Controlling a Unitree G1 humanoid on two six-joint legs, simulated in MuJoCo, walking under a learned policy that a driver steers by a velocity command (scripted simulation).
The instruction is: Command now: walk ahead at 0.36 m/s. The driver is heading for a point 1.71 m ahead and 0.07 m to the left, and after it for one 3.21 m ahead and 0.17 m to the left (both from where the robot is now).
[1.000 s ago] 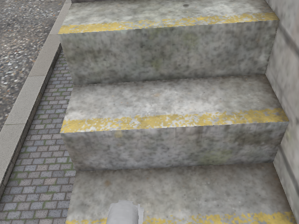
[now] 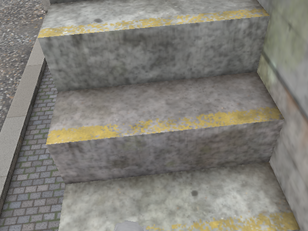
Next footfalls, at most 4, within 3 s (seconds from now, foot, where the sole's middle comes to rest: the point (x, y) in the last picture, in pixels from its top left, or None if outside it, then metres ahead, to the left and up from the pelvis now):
0.14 left None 0.25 0.14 -0.55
0.66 right None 0.25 -0.16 -0.55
2.94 right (187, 217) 0.43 -0.06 -0.35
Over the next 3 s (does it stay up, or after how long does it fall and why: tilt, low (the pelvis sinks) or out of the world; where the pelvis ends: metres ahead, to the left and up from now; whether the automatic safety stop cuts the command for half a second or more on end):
stays up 0.35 0.02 0.30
